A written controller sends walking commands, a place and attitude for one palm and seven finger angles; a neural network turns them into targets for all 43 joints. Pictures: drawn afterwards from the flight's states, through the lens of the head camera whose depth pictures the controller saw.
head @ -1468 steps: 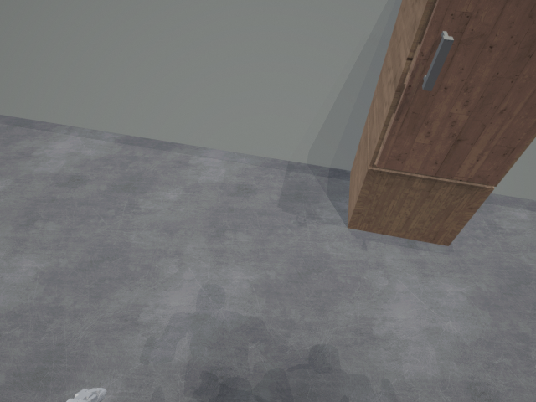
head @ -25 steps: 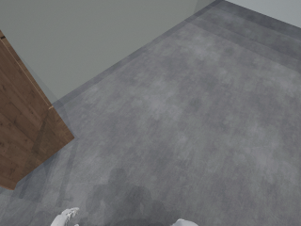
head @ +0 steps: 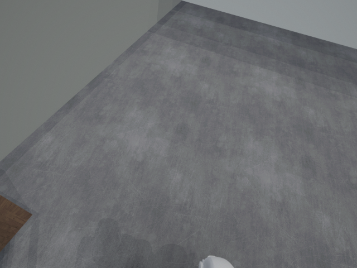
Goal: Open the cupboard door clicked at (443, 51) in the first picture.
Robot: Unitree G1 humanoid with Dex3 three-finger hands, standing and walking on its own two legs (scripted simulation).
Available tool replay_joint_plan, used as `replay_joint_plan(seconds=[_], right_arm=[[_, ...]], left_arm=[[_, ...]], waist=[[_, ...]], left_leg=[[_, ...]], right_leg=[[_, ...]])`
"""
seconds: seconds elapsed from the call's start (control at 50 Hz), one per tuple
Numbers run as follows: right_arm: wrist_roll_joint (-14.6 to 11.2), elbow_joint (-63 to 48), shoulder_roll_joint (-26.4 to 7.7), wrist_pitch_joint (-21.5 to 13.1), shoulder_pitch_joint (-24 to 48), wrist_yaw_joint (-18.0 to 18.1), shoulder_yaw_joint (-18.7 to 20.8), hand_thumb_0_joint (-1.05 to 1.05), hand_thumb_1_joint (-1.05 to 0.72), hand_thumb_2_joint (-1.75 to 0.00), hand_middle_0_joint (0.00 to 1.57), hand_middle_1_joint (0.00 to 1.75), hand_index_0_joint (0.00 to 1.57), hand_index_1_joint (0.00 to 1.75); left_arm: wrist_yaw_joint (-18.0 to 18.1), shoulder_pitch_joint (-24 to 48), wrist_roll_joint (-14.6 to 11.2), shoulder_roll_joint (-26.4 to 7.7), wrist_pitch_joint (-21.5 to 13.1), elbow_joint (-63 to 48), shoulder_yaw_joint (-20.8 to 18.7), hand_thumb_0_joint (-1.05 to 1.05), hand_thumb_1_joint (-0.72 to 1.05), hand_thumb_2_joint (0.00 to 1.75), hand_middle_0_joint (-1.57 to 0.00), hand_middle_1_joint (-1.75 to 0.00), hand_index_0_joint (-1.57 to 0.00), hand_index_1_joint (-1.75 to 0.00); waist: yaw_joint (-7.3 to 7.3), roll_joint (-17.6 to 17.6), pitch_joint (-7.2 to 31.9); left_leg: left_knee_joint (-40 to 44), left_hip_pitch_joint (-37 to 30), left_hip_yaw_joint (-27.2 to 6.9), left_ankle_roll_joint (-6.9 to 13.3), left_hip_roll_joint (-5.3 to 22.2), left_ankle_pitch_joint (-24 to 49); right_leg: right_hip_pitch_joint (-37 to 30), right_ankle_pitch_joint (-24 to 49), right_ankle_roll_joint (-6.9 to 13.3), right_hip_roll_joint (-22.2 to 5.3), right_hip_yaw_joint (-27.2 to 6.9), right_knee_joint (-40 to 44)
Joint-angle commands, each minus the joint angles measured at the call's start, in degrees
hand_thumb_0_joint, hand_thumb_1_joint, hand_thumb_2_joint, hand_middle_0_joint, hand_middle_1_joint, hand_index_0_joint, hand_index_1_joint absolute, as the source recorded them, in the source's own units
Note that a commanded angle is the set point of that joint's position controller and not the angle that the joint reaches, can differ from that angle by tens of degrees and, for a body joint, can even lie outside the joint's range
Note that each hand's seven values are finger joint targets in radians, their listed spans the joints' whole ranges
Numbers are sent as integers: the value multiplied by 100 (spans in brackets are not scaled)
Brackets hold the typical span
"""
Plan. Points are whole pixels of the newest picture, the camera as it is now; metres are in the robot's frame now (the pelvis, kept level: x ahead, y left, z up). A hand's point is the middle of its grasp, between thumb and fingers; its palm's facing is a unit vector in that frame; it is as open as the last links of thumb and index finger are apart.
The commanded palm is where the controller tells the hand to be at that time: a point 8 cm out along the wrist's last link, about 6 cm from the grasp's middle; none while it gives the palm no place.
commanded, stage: walk to a spot facing it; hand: left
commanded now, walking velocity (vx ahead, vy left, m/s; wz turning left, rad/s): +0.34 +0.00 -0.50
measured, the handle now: out of the picture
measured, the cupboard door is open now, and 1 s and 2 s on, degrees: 41 41 41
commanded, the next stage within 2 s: turn to face it in 0.88 s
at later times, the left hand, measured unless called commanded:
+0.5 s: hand (146, 197) +0.32 +0.11 -0.18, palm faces -0.19 -0.97 -0.17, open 7.2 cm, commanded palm none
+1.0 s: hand (182, 139) +0.55 +0.02 -0.17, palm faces -0.22 -0.95 -0.20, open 7.2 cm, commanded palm none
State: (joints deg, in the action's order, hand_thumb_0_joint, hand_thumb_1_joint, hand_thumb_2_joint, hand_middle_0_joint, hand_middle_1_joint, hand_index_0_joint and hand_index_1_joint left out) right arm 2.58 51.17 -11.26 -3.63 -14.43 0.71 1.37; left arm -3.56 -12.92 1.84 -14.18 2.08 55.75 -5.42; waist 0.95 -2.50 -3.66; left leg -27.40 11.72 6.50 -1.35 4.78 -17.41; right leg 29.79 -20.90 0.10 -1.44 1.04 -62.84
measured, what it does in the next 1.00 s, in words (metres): walks ahead, turning right: right foot, then left foot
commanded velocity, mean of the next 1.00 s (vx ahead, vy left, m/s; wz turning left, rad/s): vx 0.33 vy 0.00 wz -0.18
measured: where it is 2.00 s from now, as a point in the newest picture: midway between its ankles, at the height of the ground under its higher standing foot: (220, 182)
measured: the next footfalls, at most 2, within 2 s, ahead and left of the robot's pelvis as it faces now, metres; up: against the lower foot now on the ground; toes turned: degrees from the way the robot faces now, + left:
right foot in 0.22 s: +0.20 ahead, -0.17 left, +0.00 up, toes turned -13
left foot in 0.52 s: +0.36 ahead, +0.06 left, +0.00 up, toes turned -5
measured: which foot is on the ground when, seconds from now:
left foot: down 0.00-0.22, up 0.24-0.50, down 0.52-0.82, up 0.84-1.00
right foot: up 0.00-0.20, down 0.22-0.52, up 0.54-0.80, down 0.82-1.00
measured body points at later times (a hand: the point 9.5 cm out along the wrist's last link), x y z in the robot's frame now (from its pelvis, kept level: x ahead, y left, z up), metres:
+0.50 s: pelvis +0.22 -0.06 -0.01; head +0.25 -0.05 +0.44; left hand +0.33 +0.17 -0.16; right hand +0.21 -0.31 -0.14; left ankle +0.30 +0.07 -0.73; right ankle +0.16 -0.16 -0.74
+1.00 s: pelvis +0.45 -0.15 +0.00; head +0.50 -0.16 +0.45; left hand +0.56 +0.07 -0.16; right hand +0.40 -0.39 -0.15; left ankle +0.50 -0.01 -0.70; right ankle +0.39 -0.24 -0.74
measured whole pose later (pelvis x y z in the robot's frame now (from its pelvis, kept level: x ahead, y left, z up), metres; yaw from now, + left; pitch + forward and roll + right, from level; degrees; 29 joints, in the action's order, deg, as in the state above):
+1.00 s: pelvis +0.45 -0.15 +0.00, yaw -16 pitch +2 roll +0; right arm 1.6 61.4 -10.1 -0.7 -14.6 -0.8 3.2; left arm 0.3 -12.8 1.2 -10.8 -3.6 60.2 -4.5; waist -0.9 -1.4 -3.4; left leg -49.9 25.9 5.7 -2.7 7.4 -22.8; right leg 11.3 -17.8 1.4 -1.8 6.9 -27.5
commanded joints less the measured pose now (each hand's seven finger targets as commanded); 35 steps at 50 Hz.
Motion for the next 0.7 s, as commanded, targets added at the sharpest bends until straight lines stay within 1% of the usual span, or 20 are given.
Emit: replay_joint_plan(seconds=[0.0,0.08,0.1,0.14,0.16,0.18,0.2,0.22,0.26,0.3,0.34,0.42,0.46,0.48,0.5,0.52,0.54,0.58,0.64,0.68], right_arm=[[-38,148,-984,-96,-981,98,244,0,-90,-90,20,30,20,30],[-7,278,-1047,-37,-1036,52,251,0,-90,-90,20,30,20,30],[2,278,-1072,-16,-976,46,253,0,-90,-90,20,30,20,30],[-29,309,-1123,26,-798,32,234,0,-90,-90,20,30,20,30],[-97,265,-1059,18,-633,-1,199,0,-90,-90,20,30,20,30],[-236,18,-673,-16,-479,-54,118,0,-90,-90,20,30,20,30],[-257,-221,-655,-29,-8,-29,138,0,-90,-90,20,30,20,30],[-217,-218,-726,-2,201,-26,205,0,-90,-90,20,30,20,30],[-120,38,-679,85,33,-29,222,0,-90,-90,20,30,20,30],[-84,305,-461,237,-465,-75,211,0,-90,-90,20,30,20,30],[-86,378,-309,250,-698,-146,198,0,-90,-90,20,30,20,30],[-70,351,-242,138,-598,-178,224,0,-90,-90,20,30,20,30],[-61,504,-455,40,-966,-124,264,0,-90,-90,20,30,20,30],[-12,644,-875,-17,-1465,-73,363,0,-90,-90,20,30,20,30],[101,740,-1403,-41,-2047,-15,467,0,-90,-90,20,30,20,30],[58,675,-1401,2,-2074,11,461,0,-90,-90,20,30,20,30],[72,674,-1256,-22,-1922,10,442,0,-90,-90,20,30,20,30],[31,580,-837,-108,-1311,27,332,0,-90,-90,20,30,20,30],[12,705,-778,-149,-1091,39,324,0,-90,-90,20,30,20,30],[-15,788,-808,-92,-1116,-1,317,0,-90,-90,20,30,20,30]], left_arm=[[-111,1009,-32,12,-252,-840,107,0,90,90,-20,-30,-20,-30],[-109,1340,-32,-54,-214,-843,121,0,90,90,-20,-30,-20,-30],[-98,1283,-32,-101,-212,-833,100,0,90,90,-20,-30,-20,-30],[-58,522,-14,-314,-258,-580,31,0,90,90,-20,-30,-20,-30],[-1,-492,-1,-613,-331,-251,-60,0,90,90,-20,-30,-20,-30],[122,-1547,30,-1376,-402,6,-294,0,90,90,-20,-30,-20,-30],[196,-1679,-140,-1708,-373,83,-319,0,90,90,-20,-30,-20,-30],[304,-1089,-162,-1533,-330,-93,-273,0,90,90,-20,-30,-20,-30],[370,-28,-89,-885,-373,-386,-76,0,90,90,-20,-30,-20,-30],[354,432,-36,-697,-424,-477,-27,0,90,90,-20,-30,-20,-30],[314,579,-17,-772,-461,-432,-43,0,90,90,-20,-30,-20,-30],[267,375,-40,-717,-479,-183,-89,0,90,90,-20,-30,-20,-30],[247,297,-95,-522,-451,-159,-49,0,90,90,-20,-30,-20,-30],[226,233,-101,-242,-453,-221,10,0,90,90,-20,-30,-20,-30],[201,182,-135,106,-470,-350,96,0,90,90,-20,-30,-20,-30],[181,659,-82,-89,-539,-568,115,0,90,90,-20,-30,-20,-30],[189,959,-33,-104,-572,-546,83,0,90,90,-20,-30,-20,-30],[124,983,-27,-61,-547,-462,70,0,90,90,-20,-30,-20,-30],[39,888,-41,170,-458,-367,164,0,90,90,-20,-30,-20,-30],[29,815,-45,234,-467,-267,189,0,90,90,-20,-30,-20,-30]], waist=[[-376,1302,289],[-406,1194,22],[-309,1209,-24],[143,1022,327],[640,440,759],[1046,-1244,1497],[1027,-1399,1367],[784,-440,675],[146,-724,363],[-265,-645,339],[-420,-471,340],[-418,-174,174],[-569,389,208],[-760,1381,384],[-917,2450,542],[-944,1594,304],[-901,1332,222],[-561,1134,-101],[-384,1144,258],[-406,1200,331]], left_leg=[[1190,-1174,-217,595,1270,2148],[1257,-635,118,574,1409,1805],[1154,-526,161,555,1482,1764],[22,-191,444,389,1315,2600],[-1363,616,721,179,1009,2851],[-3553,2325,1004,-100,202,480],[-4914,3207,80,-103,-50,-1905],[-5060,3437,-520,-75,342,-1490],[-4290,2652,-726,-144,714,-847],[-3429,1681,-430,-180,591,-476],[-2414,1065,-239,-169,454,-136],[-919,410,116,-190,91,473],[-166,-509,107,-147,27,415],[519,-1098,-1183,192,774,-556],[1487,-1649,-3183,857,2150,-1431],[1671,-1530,-3780,1327,2531,-1518],[1665,-1175,-3558,1292,2385,-1223],[1731,-685,-2438,1003,2009,-276],[1392,-753,-560,661,1396,1429],[1236,-554,-160,588,1205,1428]], right_leg=[[852,472,-60,-315,263,892],[-119,660,55,-117,656,2039],[-443,606,105,-91,668,2225],[-1847,635,295,210,869,2743],[-3473,556,539,134,566,3019],[-4964,-35,1185,-1533,-1976,3783],[-4675,409,1632,-2482,-3604,4775],[-3779,-358,1784,-2449,-3414,4908],[-2227,-100,1335,-1847,-2097,4931],[-1244,-96,1117,-1431,-1263,5100],[-838,-355,1033,-1198,-988,5112],[-995,-700,884,-981,-892,4818],[-748,-634,715,-630,-657,4038],[-174,-522,484,-160,-343,2667],[787,-1052,217,424,386,811],[1308,-1014,265,45,-138,-68],[1495,-693,229,-115,-224,-792],[1430,28,108,-487,-335,-720],[383,101,7,-473,151,1343],[-421,281,22,-156,636,2308]])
